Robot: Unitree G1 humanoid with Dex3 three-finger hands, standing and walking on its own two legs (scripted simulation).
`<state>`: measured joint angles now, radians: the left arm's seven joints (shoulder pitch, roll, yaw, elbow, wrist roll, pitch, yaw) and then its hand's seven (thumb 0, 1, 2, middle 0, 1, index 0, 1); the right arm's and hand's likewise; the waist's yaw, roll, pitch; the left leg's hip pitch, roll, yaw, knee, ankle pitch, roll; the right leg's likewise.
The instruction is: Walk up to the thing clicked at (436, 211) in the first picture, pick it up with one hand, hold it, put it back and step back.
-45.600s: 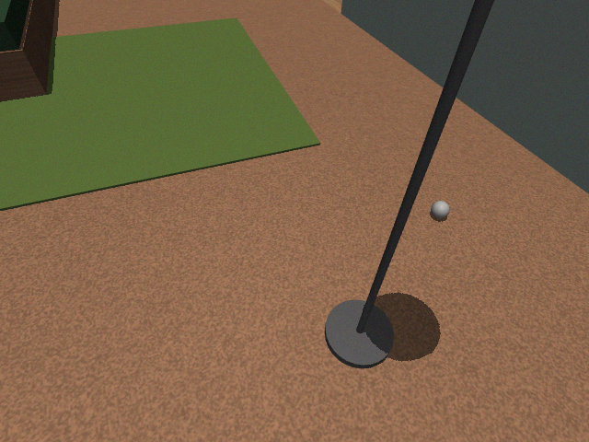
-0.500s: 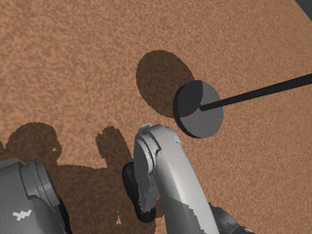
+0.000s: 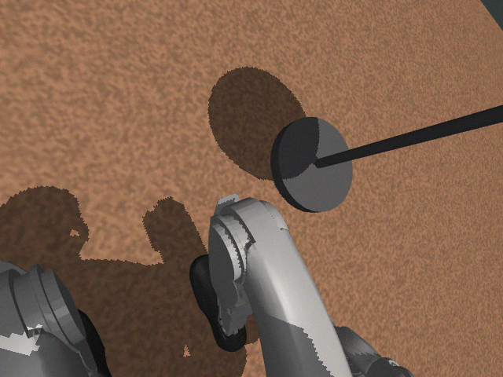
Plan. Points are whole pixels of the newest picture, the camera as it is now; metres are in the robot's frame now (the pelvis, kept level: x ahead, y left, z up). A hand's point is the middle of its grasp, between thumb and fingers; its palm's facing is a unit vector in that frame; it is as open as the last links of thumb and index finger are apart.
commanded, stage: close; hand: left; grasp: from above
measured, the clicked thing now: out of the picture +0.44 +0.34 -0.26
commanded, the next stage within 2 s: settle in 1.34 s
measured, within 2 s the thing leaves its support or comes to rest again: leaves its support in 1.72 s
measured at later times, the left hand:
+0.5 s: hand out of the picture +0.42 +0.35 -0.24, palm faces -0.44 -0.17 -0.88, open 12.0 cm
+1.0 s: hand out of the picture +0.43 +0.34 -0.24, palm faces -0.42 -0.18 -0.89, open 10.3 cm
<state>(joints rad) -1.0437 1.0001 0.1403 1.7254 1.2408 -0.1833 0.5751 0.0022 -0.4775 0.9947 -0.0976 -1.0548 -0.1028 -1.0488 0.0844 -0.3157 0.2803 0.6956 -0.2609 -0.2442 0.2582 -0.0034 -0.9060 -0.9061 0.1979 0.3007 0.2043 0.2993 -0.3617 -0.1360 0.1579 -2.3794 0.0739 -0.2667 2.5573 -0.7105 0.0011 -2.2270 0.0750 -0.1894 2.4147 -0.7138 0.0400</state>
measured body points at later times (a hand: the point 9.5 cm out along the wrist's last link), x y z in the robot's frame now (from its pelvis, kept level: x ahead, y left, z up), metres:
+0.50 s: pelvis -0.01 +0.00 +0.00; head +0.26 +0.13 +0.34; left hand +0.44 +0.35 -0.19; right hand +0.07 -0.25 -0.06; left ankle +0.06 +0.13 -0.27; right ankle +0.10 -0.11 -0.26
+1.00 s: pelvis +0.00 +0.00 +0.00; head +0.26 +0.13 +0.34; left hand +0.45 +0.34 -0.19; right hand +0.07 -0.24 -0.06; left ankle +0.06 +0.13 -0.27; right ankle +0.10 -0.11 -0.26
